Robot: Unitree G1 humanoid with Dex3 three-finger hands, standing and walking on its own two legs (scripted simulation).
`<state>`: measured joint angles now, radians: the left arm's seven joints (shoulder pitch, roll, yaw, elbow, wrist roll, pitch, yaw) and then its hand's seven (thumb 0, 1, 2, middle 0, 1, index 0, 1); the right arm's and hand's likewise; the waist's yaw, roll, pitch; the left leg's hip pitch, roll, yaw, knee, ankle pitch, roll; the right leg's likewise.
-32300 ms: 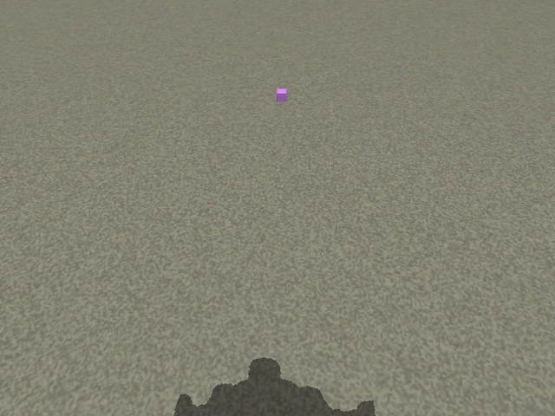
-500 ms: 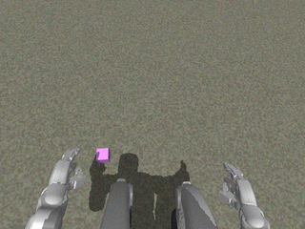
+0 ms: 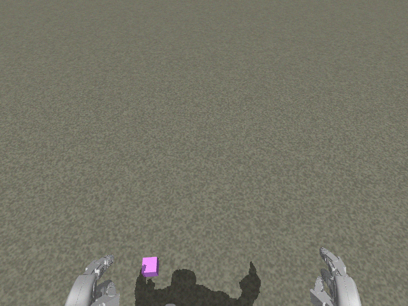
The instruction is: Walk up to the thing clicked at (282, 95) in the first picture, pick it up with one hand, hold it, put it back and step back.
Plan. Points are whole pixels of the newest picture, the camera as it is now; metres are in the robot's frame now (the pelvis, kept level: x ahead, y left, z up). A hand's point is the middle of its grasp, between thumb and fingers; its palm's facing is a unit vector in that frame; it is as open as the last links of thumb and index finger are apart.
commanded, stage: home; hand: left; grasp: from above
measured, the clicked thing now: (150, 266) +0.41 +0.25 -0.68
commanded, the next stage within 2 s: stand in 1.90 s
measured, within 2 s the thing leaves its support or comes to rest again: neither
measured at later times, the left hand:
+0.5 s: hand out of the picture +0.15 +0.18 -0.05, palm faces +0.05 -0.98 -0.19, open 7.4 cm
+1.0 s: hand (116, 304) +0.15 +0.18 -0.05, palm faces +0.04 -0.98 -0.19, open 7.4 cm
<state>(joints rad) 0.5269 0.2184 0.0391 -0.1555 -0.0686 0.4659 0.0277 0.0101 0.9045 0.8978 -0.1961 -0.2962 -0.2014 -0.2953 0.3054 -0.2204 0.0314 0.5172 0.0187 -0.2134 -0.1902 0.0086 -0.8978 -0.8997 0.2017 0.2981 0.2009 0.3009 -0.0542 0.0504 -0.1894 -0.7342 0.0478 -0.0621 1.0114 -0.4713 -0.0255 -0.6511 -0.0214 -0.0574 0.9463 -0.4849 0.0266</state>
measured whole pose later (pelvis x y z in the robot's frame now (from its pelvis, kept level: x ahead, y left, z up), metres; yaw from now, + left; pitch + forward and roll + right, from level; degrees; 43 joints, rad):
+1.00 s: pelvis -0.01 +0.00 +0.00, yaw +0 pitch +9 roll -3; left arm 0.50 0.23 0.03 -0.13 -0.06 0.45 0.01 0.01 0.90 0.90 -0.20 -0.30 -0.20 -0.30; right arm 0.29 -0.22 0.03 0.55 0.01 -0.26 -0.19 0.01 -0.90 -0.90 0.20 0.30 0.20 0.30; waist -0.04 0.04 -0.16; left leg -0.71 0.05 -0.06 1.00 -0.46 -0.03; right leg -0.63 -0.02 -0.05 0.95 -0.48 0.03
